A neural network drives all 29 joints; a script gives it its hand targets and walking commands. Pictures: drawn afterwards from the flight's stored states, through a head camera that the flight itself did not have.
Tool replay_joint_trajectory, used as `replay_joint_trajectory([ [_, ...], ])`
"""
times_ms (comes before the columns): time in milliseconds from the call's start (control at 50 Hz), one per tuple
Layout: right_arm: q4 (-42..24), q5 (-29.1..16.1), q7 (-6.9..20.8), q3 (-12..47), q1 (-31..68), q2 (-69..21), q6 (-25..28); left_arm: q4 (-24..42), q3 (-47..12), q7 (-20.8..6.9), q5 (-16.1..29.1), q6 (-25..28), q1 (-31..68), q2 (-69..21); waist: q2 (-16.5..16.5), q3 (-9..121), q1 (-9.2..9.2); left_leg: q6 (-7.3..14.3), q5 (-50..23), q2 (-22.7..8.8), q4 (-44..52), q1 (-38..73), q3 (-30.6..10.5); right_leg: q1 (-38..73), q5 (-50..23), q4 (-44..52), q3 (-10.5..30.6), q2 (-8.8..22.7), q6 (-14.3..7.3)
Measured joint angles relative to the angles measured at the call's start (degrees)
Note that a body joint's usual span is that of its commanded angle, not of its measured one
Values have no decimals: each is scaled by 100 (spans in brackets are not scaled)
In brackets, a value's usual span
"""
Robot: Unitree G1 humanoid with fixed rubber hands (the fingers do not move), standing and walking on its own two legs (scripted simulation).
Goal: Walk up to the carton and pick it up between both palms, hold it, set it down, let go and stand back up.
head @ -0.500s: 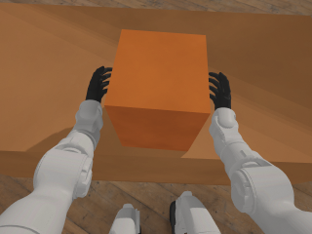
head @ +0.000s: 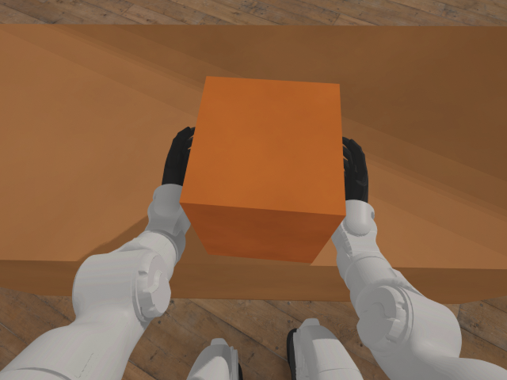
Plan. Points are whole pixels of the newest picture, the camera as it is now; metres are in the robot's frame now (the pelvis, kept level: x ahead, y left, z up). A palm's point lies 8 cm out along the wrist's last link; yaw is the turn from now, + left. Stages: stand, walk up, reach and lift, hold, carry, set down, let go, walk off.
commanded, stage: reach and lift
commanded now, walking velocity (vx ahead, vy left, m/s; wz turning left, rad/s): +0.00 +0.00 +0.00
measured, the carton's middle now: (265, 180) +0.42 -0.03 -0.02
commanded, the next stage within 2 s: none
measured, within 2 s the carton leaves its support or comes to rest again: leaves its support in 1.94 s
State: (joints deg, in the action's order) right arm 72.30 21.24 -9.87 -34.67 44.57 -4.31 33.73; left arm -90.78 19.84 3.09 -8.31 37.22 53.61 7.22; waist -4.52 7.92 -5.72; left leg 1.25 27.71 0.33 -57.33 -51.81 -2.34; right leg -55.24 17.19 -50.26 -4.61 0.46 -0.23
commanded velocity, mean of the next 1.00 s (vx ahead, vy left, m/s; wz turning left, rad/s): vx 0.00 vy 0.00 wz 0.00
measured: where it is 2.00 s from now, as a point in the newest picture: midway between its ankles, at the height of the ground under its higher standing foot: outside the picture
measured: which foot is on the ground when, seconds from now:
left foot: down 0.00-1.00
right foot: down 0.00-1.00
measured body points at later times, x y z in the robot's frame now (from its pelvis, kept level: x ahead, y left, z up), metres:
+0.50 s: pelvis +0.01 +0.00 +0.01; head +0.13 +0.00 +0.44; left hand +0.44 +0.12 +0.00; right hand +0.39 -0.18 -0.01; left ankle -0.01 +0.10 -0.68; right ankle +0.06 -0.12 -0.68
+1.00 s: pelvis +0.01 -0.01 +0.01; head +0.13 +0.00 +0.44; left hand +0.44 +0.12 +0.00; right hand +0.39 -0.18 -0.01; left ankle -0.01 +0.10 -0.68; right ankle +0.06 -0.12 -0.68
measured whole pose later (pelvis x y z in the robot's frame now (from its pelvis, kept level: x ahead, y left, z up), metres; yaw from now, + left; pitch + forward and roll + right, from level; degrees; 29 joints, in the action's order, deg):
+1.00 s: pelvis +0.01 -0.01 +0.01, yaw +0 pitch +23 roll -3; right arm 75.8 18.3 -10.9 -32.2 43.7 -4.0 38.9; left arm -91.8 18.9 2.9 -7.6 41.4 52.6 7.4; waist -3.4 8.4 -5.4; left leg 0.8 26.9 -0.3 -55.0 -51.6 -2.4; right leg -54.9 16.4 -47.8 -4.8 -0.2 -0.7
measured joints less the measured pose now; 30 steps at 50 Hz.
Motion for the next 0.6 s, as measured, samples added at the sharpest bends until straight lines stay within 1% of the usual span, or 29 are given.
replay_joint_trajectory([
  [120, 48, -42, 37, 106, -165, 22, 231, -36, 10, 33, 33, 284, -190, -75, -50, -23, 11, 30, 19, -17, 154, 193, 47, 177, 8, 148, 45, -22, 33],
  [220, 136, -136, 39, 200, -221, 52, 363, -29, -11, 46, 60, 408, -273, -108, -29, -37, 14, 33, 33, -34, 206, 270, 54, 253, 16, 207, 50, -40, 37],
  [400, 252, -257, 11, 238, -215, 82, 479, 1, -42, 58, 42, 426, -256, -122, 54, -46, 43, 14, 18, -61, 226, 258, 32, 261, -11, 257, 24, -65, 16],
  [600, 259, -258, -22, 195, -157, 56, 480, 6, -43, 43, -1, 390, -186, -74, 94, -27, 53, -10, -41, -66, 250, 167, 19, 176, -63, 282, 8, -68, -12],
])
